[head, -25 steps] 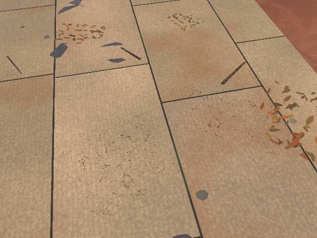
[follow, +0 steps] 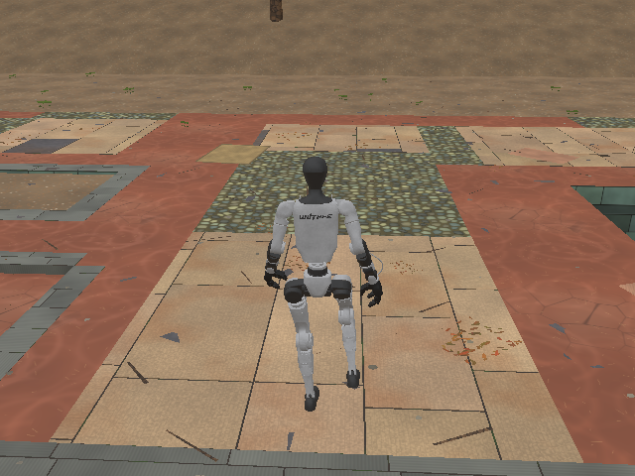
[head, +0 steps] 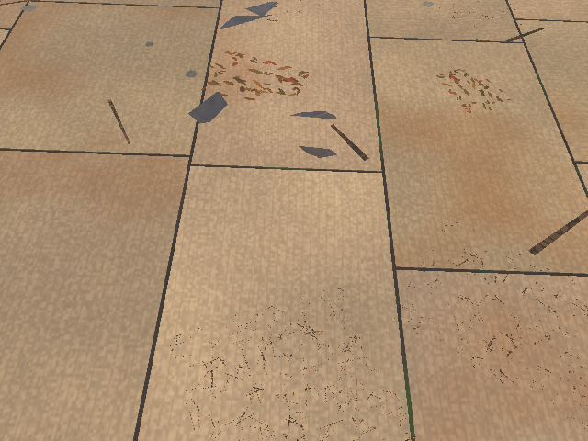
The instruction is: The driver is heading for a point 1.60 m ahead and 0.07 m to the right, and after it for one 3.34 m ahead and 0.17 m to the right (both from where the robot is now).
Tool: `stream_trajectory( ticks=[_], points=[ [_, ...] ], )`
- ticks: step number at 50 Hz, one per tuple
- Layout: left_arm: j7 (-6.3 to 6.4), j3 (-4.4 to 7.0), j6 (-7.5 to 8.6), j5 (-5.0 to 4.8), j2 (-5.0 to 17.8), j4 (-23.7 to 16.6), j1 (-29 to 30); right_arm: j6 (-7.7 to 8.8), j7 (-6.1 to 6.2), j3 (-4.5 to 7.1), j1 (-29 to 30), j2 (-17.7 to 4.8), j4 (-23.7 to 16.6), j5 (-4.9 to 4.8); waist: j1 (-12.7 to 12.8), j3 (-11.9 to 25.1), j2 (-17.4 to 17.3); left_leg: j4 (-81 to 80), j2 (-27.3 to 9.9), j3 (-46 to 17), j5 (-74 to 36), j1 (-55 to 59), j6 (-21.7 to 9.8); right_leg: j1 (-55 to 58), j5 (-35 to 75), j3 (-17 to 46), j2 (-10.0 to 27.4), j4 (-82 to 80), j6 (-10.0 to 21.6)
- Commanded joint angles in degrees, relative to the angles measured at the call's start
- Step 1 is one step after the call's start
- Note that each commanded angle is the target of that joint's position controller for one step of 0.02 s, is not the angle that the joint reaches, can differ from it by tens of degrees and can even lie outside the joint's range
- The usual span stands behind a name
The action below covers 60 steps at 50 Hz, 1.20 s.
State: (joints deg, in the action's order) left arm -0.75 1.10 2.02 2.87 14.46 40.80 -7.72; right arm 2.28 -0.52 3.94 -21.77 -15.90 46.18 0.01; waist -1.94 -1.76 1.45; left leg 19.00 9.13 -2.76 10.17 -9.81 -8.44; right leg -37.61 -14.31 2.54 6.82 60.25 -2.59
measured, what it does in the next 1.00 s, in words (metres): walks ahead: right foot, then left foot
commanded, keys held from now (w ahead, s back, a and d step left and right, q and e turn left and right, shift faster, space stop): w+q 0.12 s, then w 0.82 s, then w+e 0.06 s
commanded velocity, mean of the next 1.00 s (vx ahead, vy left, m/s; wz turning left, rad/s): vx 0.50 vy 0.00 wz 0.20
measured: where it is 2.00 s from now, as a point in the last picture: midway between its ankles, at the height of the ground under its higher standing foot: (266, 239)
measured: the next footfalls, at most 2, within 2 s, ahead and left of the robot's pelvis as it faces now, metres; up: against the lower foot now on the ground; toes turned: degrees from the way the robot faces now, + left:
right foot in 0.30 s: +0.35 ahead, -0.11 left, +0.00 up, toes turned +9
left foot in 0.82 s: +0.57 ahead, +0.14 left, +0.00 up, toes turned +13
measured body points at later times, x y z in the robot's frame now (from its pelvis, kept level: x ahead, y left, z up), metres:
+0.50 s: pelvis +0.28 -0.04 +0.00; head +0.30 -0.06 +0.45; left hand +0.30 +0.24 -0.11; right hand +0.42 -0.29 -0.13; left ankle +0.23 +0.08 -0.66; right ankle +0.31 -0.12 -0.74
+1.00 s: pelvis +0.52 +0.06 +0.00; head +0.53 +0.08 +0.45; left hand +0.53 +0.33 -0.14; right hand +0.64 -0.19 -0.11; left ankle +0.53 +0.13 -0.74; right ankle +0.51 -0.09 -0.66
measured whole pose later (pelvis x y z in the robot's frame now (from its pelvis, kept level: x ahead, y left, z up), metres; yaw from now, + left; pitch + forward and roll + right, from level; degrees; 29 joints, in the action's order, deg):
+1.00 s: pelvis +0.52 +0.06 +0.00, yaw +10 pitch +0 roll +0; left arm -1.4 2.3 2.3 1.5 15.2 49.3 -17.4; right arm 4.1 -0.4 1.8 -16.7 -13.9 48.0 1.2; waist 0.4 -1.0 2.1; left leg 20.9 3.0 4.6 9.9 -11.7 -5.0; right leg -26.4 -17.7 0.3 2.4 61.6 2.9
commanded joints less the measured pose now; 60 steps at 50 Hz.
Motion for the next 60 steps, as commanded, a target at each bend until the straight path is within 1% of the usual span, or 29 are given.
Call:
stream_trajectory(
  ticks=[1, 9, 12, 13, 14, 15, 16, 17, 18, 19, 20, 22, 25, 28, 31, 35, 38, 39, 40, 41, 42, 43, 44, 45, 47, 49, 52, 55, 60],
  points=[
    [-0.19, 0.92, -0.40, -0.01, 4.29, -3.92, 1.71, 0.81, 0.31, 2.02, -2.79, -8.24, -3.25, -0.24, 0.14, 1.21, -3.86, -6.25, -14.00, -13.60, -21.73, 2.10, -5.13, -2.65, 7.01, -2.35, -1.20, -6.23, -1.14],
    [-0.82, -0.22, 1.01, -0.83, 4.04, -8.08, 13.46, 0.45, 1.33, 1.90, -8.67, -8.41, -2.24, 0.68, -4.62, 0.23, -5.70, -1.24, -15.50, -16.87, -27.88, 12.24, -3.71, -2.39, 12.47, -2.92, -5.24, -23.30, 1.00],
    [-0.38, 0.47, 1.63, -0.93, 5.67, -6.21, 6.52, 0.96, 1.61, 1.62, -5.47, -9.02, -2.23, 0.82, -0.76, 1.28, -6.66, 2.68, -16.17, -16.52, -36.92, 9.76, -0.88, 12.16, 9.15, -3.23, -7.74, -29.50, 4.34],
    [0.17, 1.19, 1.95, -0.93, 7.04, -4.28, 0.62, 1.24, 1.42, 1.60, -4.82, -9.48, -1.99, 0.81, 1.79, 3.95, -6.18, 8.75, -14.99, -15.50, -43.39, 9.66, 0.08, 19.58, 7.33, -4.07, -9.48, -31.11, 5.59],
    [0.81, 1.85, 2.65, -0.68, 8.39, -2.40, -6.91, 1.56, 1.03, 1.38, -3.94, -9.26, -1.78, 0.52, 5.86, 7.84, -4.34, 18.54, -12.36, -12.81, -41.69, 6.58, 1.20, 30.04, 9.30, -3.10, -7.73, -33.95, 7.26],
    [1.81, 2.73, 3.06, 0.34, 12.01, -1.77, -16.00, 2.00, 0.69, 0.34, -4.31, -5.82, -3.37, 0.26, 8.96, 15.47, 0.73, 33.78, -9.69, -10.29, -24.14, -1.54, 2.25, 43.18, 1.73, 10.30, 4.64, -34.01, 10.33],
    [1.67, 4.36, 2.28, 0.40, 17.25, -0.49, -17.52, 1.58, 0.55, -0.21, -13.86, -2.07, -3.22, -1.28, 4.41, 21.36, 15.52, 51.28, 0.79, -4.09, 19.30, -17.96, 4.90, 54.99, 1.64, 38.21, 18.83, -39.50, 19.69],
    [1.02, 3.71, 1.55, -1.39, 12.01, -0.88, -14.18, 1.08, 1.05, 0.15, -10.11, -6.88, -1.97, 1.42, 4.06, 14.56, 4.65, 55.12, -3.32, -5.71, 17.72, -24.34, 4.21, 48.39, -7.33, 41.69, 16.43, -43.07, 18.88],
    [0.80, 2.81, 1.54, -1.86, 8.14, -1.28, -9.52, 1.05, 0.53, 0.24, -4.06, -6.82, -2.86, 1.68, 3.34, 6.09, 0.34, 53.68, -5.20, -5.75, 12.37, -24.71, 4.37, 39.72, -7.28, 31.93, 13.65, -44.51, 17.50],
    [0.54, 2.30, 1.73, -1.44, 6.06, -0.92, -7.50, 1.14, 0.15, -0.09, -0.95, -6.03, -3.58, 1.68, 2.67, 2.98, -1.05, 51.08, -6.86, -5.03, 9.77, -23.97, 4.46, 34.82, -1.82, 25.15, 10.67, -45.88, 15.96],
    [0.59, 2.05, 2.07, -1.42, 5.49, -0.06, -7.72, 0.76, -0.32, -0.16, 0.30, -5.67, -3.90, 1.88, 1.95, 1.34, 0.96, 48.92, -8.18, -4.27, 9.19, -23.19, 4.68, 31.92, 3.95, 19.74, 8.08, -46.76, 14.71],
    [0.39, 1.94, 2.96, -1.86, 5.21, 1.67, -9.18, -0.20, -0.97, -0.55, -0.93, -4.61, -3.34, 2.26, 0.58, 1.83, 4.12, 46.02, -9.02, -2.97, 8.50, -20.10, 5.47, 29.06, 11.14, 13.83, 5.35, -48.30, 13.71],
    [-0.03, 2.26, 4.00, -2.39, 6.19, 3.62, -11.91, -0.62, -1.46, -0.96, 2.05, -3.67, -4.05, 2.72, 0.41, 1.38, 4.02, 42.57, -10.56, -0.71, 5.67, -23.33, 6.38, 29.57, 15.64, 9.95, 4.85, -50.68, 14.82],
    [-0.10, 2.32, 3.74, -2.52, 6.16, 5.22, -14.24, -0.43, -1.74, -1.77, 10.24, -2.54, -6.44, 2.58, 2.02, -0.81, 3.37, 34.51, -13.06, 1.85, -0.35, -27.19, 7.63, 30.18, 16.06, 6.44, 3.54, -53.18, 14.72],
    [-0.26, 2.48, 3.59, -2.63, 6.70, 6.67, -16.66, -0.06, -1.99, -2.75, 16.68, -1.00, -8.05, 2.10, 3.81, -1.25, 3.37, 24.37, -13.07, 4.18, -5.92, -24.73, 8.00, 30.65, 19.23, 3.01, 2.17, -52.89, 13.56],
    [-0.11, 2.73, 3.25, -2.29, 7.95, 8.43, -19.57, 0.29, -1.71, -2.86, 21.44, -1.71, -9.29, 1.65, 5.17, -1.51, 3.35, 16.65, -11.71, 5.64, -6.38, -21.10, 6.83, 34.21, 23.15, 2.68, 4.15, -50.27, 12.72],
    [0.32, 2.94, 2.75, -2.01, 8.92, 9.30, -19.07, 0.71, -1.15, -2.37, 19.96, -2.87, -9.17, 1.87, 3.63, -1.22, 3.40, 12.70, -10.09, 6.11, -1.27, -16.48, 4.60, 37.39, 30.22, 3.03, 6.06, -45.54, 11.75],
    [0.46, 2.97, 2.56, -2.12, 9.22, 9.53, -18.49, 1.02, -0.80, -1.97, 15.73, -3.35, -7.77, 2.19, 1.52, 0.68, 2.80, 9.96, -8.52, 6.74, -0.44, -10.76, 3.67, 37.71, 36.60, 1.90, 5.31, -40.17, 10.95],
    [0.51, 2.70, 2.36, -2.27, 8.57, 9.80, -18.62, 1.63, -0.27, -1.24, 7.86, -4.63, -4.93, 2.83, -1.67, 5.05, 0.54, 6.96, -7.69, 6.64, -1.19, -0.29, 2.18, 35.54, 39.17, -0.59, 2.75, -30.23, 9.83],
    [0.53, 2.00, 2.49, -2.48, 6.80, 8.10, -17.68, 2.15, 0.46, -0.11, -2.43, -8.30, -2.87, 3.93, -5.85, 12.10, -3.92, 5.92, -17.27, -3.60, 3.56, 13.69, -0.80, 26.41, 26.72, -2.94, 0.16, -15.42, 8.50],
    [0.30, 0.62, 2.50, -3.77, 0.69, 6.15, -23.33, 1.77, 0.84, 1.62, -5.98, -14.71, -2.33, 4.14, -3.72, 18.23, -17.80, 0.65, -33.33, -30.01, 7.60, 27.96, -8.11, 6.47, -9.09, -7.17, -9.76, 4.84, 5.87],
    [0.82, 2.28, 1.95, -1.79, 7.33, 7.21, -20.28, 1.02, 0.59, 1.29, -4.23, -11.59, -2.22, 1.48, -3.95, 15.27, -10.37, -2.96, -32.42, -35.18, 9.17, 23.91, -8.45, 0.29, -14.73, -0.84, -8.71, 10.59, 6.58],
    [0.51, 2.51, 1.97, -1.70, 7.19, 6.17, -16.25, 0.98, 0.42, 0.41, 0.81, -8.47, -2.61, 1.07, -1.73, 7.20, -6.97, -3.38, -29.75, -26.02, 7.17, 17.04, -7.24, -1.37, -10.17, 0.34, -5.87, 10.75, 7.03],
    [0.11, 2.06, 2.15, -1.90, 5.73, 5.80, -14.08, 1.38, 0.10, -0.29, 3.65, -5.72, -2.59, 1.20, -0.43, 3.91, -5.05, -5.25, -27.02, -20.03, 1.69, 10.87, -5.93, 0.34, -6.54, 0.29, -4.05, 7.68, 6.93],
    [-0.41, 1.89, 0.97, -1.17, 4.58, 6.61, -14.73, 2.13, 0.17, -1.00, 5.42, -3.34, -1.64, 0.97, 2.56, 1.49, -6.79, -8.23, -22.35, -11.87, -4.58, 3.63, -2.97, 5.59, -4.10, -0.54, -2.02, 2.93, 5.89],
    [-1.03, 1.76, -0.09, -1.12, 3.51, 7.57, -15.40, 3.08, 0.27, -0.85, 4.07, -3.52, -0.68, 1.07, 3.11, 1.80, -6.07, -10.02, -21.81, -7.85, -9.27, 2.28, -2.86, 6.95, -2.13, -0.61, -2.73, 2.69, 5.24],
    [-1.48, 1.95, -0.65, -1.28, 3.20, 6.30, -9.98, 3.69, 0.45, -0.43, 1.61, -4.52, 1.17, 0.94, 2.55, -0.95, -4.94, -13.04, -21.80, -3.03, -9.66, 2.93, -2.35, 1.31, 3.72, 0.64, -2.32, 0.00, 4.52],
    [-1.55, 1.97, -0.74, -1.35, 2.98, 4.88, -4.66, 3.70, 0.52, -0.62, -0.44, -3.95, 2.62, 0.97, 1.60, -2.36, -4.31, -13.66, -21.35, 1.22, -12.20, 5.19, -1.46, -2.76, 9.17, 0.86, -2.58, -4.93, 4.01],
    [-2.20, 0.88, -0.38, -1.17, 1.41, 1.87, 4.48, 3.83, 1.08, -0.84, -3.20, -3.94, 4.88, 0.98, -0.65, -4.09, -4.65, -12.69, -21.11, 7.99, -20.15, 8.64, 0.22, -1.06, 15.57, -4.56, -3.15, -17.54, 4.81]
  ],
)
